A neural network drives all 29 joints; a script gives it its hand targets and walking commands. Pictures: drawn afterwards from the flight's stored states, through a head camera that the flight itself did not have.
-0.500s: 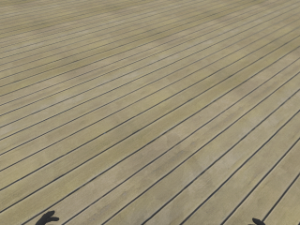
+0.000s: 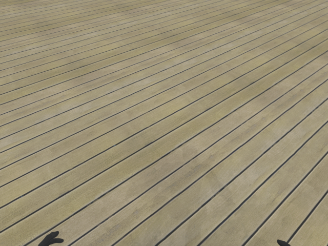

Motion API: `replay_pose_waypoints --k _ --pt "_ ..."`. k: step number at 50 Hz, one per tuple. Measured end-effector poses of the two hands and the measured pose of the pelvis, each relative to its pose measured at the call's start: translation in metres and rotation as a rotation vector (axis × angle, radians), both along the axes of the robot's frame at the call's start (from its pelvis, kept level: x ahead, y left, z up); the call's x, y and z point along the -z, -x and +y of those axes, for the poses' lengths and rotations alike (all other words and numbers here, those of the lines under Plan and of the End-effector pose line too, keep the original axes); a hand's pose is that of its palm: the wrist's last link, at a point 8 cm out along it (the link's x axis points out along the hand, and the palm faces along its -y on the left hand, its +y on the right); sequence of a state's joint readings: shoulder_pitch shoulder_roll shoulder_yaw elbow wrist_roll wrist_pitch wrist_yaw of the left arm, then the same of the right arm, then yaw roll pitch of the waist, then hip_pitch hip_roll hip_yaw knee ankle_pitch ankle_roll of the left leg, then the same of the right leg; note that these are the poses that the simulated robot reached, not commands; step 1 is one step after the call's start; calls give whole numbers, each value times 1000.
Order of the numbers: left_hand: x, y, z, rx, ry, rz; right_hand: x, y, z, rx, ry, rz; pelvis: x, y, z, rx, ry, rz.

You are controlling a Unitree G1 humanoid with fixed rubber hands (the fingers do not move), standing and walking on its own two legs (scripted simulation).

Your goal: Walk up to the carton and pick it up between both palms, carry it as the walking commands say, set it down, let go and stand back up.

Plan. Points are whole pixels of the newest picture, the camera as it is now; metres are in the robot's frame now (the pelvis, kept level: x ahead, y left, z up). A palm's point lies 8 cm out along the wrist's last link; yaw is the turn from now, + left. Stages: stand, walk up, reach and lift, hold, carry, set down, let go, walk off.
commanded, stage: stand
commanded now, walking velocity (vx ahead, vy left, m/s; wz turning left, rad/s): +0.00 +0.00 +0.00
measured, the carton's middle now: out of the picture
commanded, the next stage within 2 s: walk up in 0.22 s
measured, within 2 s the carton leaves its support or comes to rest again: neither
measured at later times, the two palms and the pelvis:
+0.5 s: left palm out of the picture +0.11 +0.30 -0.11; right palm out of the picture +0.09 -0.32 -0.11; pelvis +0.00 -0.01 +0.00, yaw -3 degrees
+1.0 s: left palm (90, 240) +0.16 +0.20 -0.12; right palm out of the picture +0.00 -0.33 -0.13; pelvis -0.01 -0.03 -0.01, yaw -20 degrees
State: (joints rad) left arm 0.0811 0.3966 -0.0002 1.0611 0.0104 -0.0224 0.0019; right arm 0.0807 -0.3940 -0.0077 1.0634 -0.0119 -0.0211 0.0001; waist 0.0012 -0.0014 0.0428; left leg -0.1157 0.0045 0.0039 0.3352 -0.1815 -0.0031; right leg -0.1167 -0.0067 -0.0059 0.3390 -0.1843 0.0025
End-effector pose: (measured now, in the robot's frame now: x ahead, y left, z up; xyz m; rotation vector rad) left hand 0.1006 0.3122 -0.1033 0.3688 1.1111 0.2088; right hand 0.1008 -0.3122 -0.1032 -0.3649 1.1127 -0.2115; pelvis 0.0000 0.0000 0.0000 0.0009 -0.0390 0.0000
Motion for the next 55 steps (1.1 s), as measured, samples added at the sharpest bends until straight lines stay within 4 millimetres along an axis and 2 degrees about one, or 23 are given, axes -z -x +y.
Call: replay_pose_waypoints --k 20,23,26,34,38,41,46,51,55 --pt "-1 -5 1 -3 -2 3 -1 -4 -1 4 3 5 -1 -5 0 -1 0 2" --pt "0 -8 -4 -18 29 9 0 7 -7 38 33 29 0 -3 -3 22 13 13" --pt "5 -6 -19 6 46 50 6 16 -13 81 21 17 4 0 -9 69 15 19" --pt "23 -17 -78 124 32 97 48 63 -31 186 -80 47 24 5 -43 180 -20 28" --pt "16 -17 -100 148 38 119 46 77 -25 241 -127 51 14 7 -49 218 -31 29" --pt "12 -27 -111 173 47 102 42 85 -22 277 -144 47 9 8 -50 247 -35 33" --pt "12 -46 -117 225 60 70 35 93 -20 328 -126 20 7 10 -45 303 -34 42" --pt "20 -61 -108 286 78 67 23 100 -10 376 -87 -27 9 11 -28 362 -24 51" --pt "31 -79 -100 344 96 54 16 130 4 416 -35 -13 14 11 -13 393 0 55"
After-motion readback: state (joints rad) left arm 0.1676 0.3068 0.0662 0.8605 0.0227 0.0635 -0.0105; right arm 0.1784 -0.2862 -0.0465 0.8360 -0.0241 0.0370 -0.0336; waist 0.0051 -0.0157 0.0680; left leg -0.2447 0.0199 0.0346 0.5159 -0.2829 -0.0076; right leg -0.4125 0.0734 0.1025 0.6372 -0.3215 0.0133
